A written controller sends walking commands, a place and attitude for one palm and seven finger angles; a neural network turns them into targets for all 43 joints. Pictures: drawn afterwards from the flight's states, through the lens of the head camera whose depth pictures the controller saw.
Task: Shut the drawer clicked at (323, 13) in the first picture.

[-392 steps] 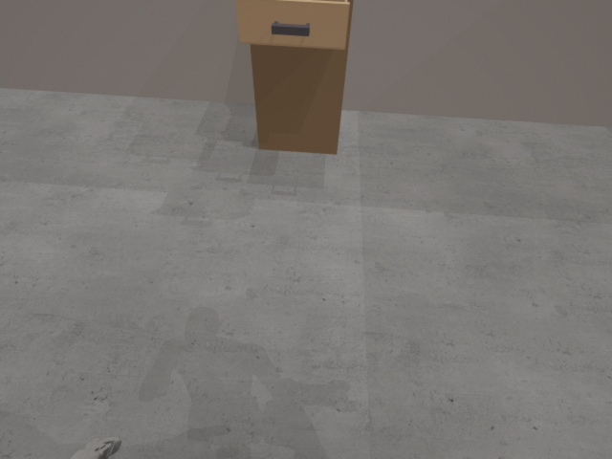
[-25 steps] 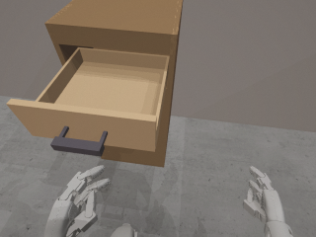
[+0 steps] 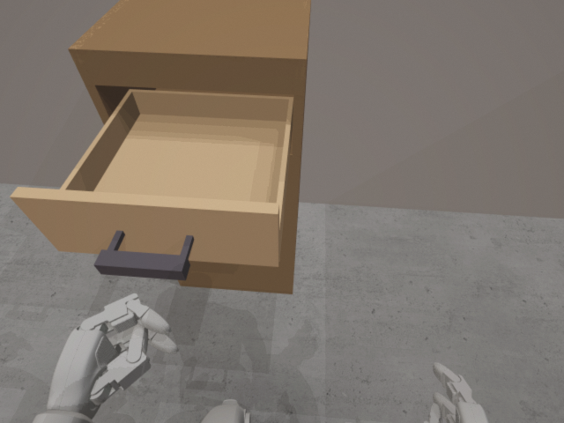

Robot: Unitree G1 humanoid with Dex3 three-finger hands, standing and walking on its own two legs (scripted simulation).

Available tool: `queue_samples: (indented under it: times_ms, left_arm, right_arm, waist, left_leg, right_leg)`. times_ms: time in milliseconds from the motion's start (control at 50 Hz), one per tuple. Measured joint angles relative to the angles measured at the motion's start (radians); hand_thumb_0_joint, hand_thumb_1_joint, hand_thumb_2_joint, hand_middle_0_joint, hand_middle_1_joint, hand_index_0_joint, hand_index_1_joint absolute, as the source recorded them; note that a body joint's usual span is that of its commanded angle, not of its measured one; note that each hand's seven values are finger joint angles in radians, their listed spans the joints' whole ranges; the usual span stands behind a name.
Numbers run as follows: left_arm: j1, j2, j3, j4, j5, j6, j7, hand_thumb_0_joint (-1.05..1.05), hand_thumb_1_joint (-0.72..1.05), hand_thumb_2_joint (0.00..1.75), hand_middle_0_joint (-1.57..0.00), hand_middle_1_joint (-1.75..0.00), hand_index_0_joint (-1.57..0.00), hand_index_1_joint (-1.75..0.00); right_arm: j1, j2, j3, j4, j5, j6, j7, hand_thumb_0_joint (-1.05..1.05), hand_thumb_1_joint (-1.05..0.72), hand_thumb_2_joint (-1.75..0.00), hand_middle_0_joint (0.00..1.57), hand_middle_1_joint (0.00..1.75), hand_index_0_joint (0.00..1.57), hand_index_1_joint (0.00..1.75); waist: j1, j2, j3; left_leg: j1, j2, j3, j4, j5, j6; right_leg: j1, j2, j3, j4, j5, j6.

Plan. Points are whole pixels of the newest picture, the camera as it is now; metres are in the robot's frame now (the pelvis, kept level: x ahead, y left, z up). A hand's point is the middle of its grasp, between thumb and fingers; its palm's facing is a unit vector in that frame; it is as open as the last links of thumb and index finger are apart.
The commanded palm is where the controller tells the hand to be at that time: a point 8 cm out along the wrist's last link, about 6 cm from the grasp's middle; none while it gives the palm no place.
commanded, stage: raise the hand and make a fist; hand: left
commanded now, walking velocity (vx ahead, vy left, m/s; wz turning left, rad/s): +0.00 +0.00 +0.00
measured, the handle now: (148, 252) +0.35 +0.22 +0.04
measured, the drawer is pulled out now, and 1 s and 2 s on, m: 0.29 0.29 0.29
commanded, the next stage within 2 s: bring the fist close to the handle in 1.00 s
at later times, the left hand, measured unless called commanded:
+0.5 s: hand (119, 368) +0.16 +0.17 +0.12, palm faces +0.00 -1.00 -0.10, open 3.2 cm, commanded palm +0.12 +0.23 +0.14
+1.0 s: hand (107, 359) +0.17 +0.18 +0.14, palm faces +0.01 -0.99 -0.12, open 3.3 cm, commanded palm +0.12 +0.23 +0.15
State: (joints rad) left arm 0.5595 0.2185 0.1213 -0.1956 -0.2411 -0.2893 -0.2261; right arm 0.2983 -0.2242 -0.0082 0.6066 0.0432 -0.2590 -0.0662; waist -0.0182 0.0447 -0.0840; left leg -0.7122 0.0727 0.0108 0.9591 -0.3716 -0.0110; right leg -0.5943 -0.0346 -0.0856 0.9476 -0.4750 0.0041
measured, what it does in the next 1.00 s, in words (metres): stands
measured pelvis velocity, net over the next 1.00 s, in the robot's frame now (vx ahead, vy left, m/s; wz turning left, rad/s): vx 0.02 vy -0.02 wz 0.01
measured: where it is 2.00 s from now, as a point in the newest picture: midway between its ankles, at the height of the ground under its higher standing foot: outside the picture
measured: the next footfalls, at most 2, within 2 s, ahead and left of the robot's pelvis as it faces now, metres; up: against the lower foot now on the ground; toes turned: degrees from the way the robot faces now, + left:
none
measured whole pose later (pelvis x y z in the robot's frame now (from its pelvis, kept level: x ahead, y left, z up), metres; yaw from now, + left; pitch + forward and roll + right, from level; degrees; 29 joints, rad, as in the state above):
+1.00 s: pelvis +0.02 -0.02 +0.03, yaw +1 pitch +1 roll -1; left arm 0.65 0.26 0.22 -0.33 -0.31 -0.19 -0.32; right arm 0.24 -0.24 0.01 0.61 0.08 -0.38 -0.09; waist 0.04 0.07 -0.07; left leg -0.45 0.08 0.00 0.77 -0.33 -0.03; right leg -0.33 -0.01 -0.10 0.74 -0.43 -0.01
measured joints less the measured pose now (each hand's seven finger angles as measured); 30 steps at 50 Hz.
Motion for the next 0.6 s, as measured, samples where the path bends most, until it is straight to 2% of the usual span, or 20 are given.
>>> queue_samples:
  times_ms: [120, 280, 460, 600]
  left_arm:
    - [0.068, -0.011, -0.033, -0.089, 0.013, -0.014, 0.02, 0.02, 0.9, 0.9, -1.05, -1.22, -1.05, -1.22]
    - [0.127, -0.014, -0.053, -0.186, 0.03, 0.028, 0.023, 0.02, 0.9, 0.89, -1.21, -1.4, -1.21, -1.4]
    - [0.145, 0.003, -0.029, -0.24, 0.009, 0.081, -0.014, 0.02, 0.9, 0.89, -1.35, -1.55, -1.36, -1.55]
    - [0.135, 0.027, 0.018, -0.247, -0.019, 0.121, -0.048, 0.02, 0.9, 0.89, -1.39, -1.59, -1.39, -1.59]
  right_arm:
    - [-0.028, -0.022, -0.024, -0.023, 0.003, -0.03, 0.009, 0.01, -0.91, -0.9, 0.2, 0.3, 0.2, 0.3]
    - [-0.093, 0.013, -0.002, -0.081, 0.005, -0.018, 0.024, 0.01, -0.91, -0.9, 0.2, 0.3, 0.2, 0.3]
    - [-0.117, 0.035, 0.047, -0.107, 0.011, -0.005, 0.021, 0.01, -0.91, -0.9, 0.21, 0.3, 0.2, 0.3]
    - [-0.093, 0.028, 0.057, -0.078, 0.024, -0.022, 0.007, 0.01, -0.91, -0.9, 0.21, 0.3, 0.2, 0.3]
  waist:
    - [0.009, -0.004, 0.001]
    - [0.04, -0.004, -0.012]
    - [0.074, 0.012, -0.013]
    - [0.075, 0.022, -0.01]
  left_leg:
    - [0.029, -0.01, 0.003, -0.012, -0.009, 0.01]
    - [0.076, -0.016, 0.003, -0.034, -0.015, 0.012]
    - [0.13, -0.017, -0.012, -0.065, -0.009, 0.006]
    - [0.184, -0.011, -0.016, -0.109, 0.007, -0.003]
  right_leg:
    - [0.035, -0.009, 0.001, -0.023, -0.002, 0.011]
    - [0.088, -0.014, -0.001, -0.053, -0.004, 0.016]
    - [0.153, -0.009, -0.018, -0.096, 0.003, 0.011]
    - [0.206, 0.0, -0.023, -0.141, 0.019, 0.003]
